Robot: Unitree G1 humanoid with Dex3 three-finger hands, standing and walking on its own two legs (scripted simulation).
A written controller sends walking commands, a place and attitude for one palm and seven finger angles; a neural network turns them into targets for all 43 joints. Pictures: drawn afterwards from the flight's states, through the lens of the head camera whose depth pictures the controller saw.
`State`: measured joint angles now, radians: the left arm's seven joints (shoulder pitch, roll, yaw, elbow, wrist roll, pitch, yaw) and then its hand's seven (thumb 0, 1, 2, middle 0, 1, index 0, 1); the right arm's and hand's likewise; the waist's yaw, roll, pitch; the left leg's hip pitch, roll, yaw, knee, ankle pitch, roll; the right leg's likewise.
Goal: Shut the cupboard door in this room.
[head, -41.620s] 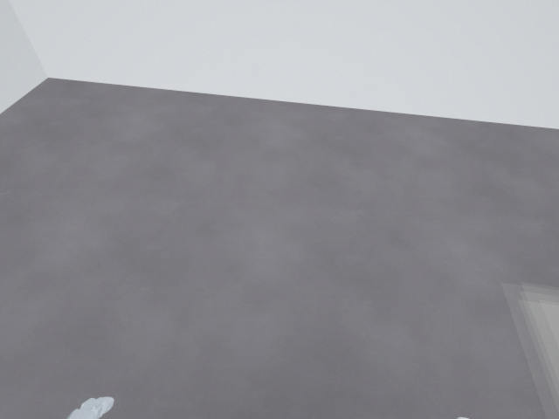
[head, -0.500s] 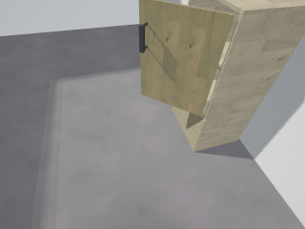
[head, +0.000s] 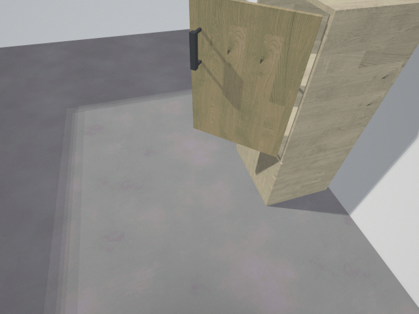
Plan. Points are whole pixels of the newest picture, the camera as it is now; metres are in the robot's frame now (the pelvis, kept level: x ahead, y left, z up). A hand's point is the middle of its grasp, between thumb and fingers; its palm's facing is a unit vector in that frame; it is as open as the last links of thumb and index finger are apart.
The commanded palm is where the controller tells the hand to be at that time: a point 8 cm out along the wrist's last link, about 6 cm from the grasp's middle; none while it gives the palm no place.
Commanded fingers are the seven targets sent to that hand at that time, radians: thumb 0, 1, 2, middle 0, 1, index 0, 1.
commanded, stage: walk to a spot facing it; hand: left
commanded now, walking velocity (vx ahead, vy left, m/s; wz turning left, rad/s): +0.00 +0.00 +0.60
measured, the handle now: (196, 49) +0.96 +0.09 +0.05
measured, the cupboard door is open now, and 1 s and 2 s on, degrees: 47 47 47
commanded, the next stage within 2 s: turn to face it in 1.60 s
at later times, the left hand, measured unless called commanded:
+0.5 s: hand out of the picture +0.01 +0.23 -0.20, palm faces +0.29 -0.93 -0.23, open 7.4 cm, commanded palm none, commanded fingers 0.00 0.90 0.90 -0.20 -0.30 -0.20 -0.30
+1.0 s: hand out of the picture -0.06 +0.17 -0.16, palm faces +0.58 -0.76 -0.30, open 7.4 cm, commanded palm none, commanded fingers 0.00 0.90 0.90 -0.20 -0.30 -0.20 -0.30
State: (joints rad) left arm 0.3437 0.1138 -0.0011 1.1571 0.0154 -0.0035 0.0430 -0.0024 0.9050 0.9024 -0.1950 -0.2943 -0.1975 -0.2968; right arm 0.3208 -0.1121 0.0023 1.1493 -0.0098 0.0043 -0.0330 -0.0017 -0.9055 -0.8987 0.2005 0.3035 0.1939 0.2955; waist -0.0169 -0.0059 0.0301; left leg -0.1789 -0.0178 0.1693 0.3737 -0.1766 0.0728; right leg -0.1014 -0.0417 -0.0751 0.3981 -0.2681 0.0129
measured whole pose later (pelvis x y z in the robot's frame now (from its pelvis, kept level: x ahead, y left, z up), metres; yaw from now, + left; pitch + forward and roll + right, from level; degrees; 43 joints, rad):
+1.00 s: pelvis +0.02 -0.03 +0.00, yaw +39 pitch +1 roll +2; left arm 0.23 0.20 0.04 0.88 0.03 0.01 0.02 0.00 0.90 0.90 -0.20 -0.29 -0.20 -0.30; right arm 0.17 -0.27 -0.08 0.90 -0.02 0.09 0.04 0.00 -0.91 -0.90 0.20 0.30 0.19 0.30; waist -0.03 0.02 0.12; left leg -0.49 0.01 0.02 1.02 -0.43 -0.06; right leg -0.18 -0.11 -0.13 0.50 -0.32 0.02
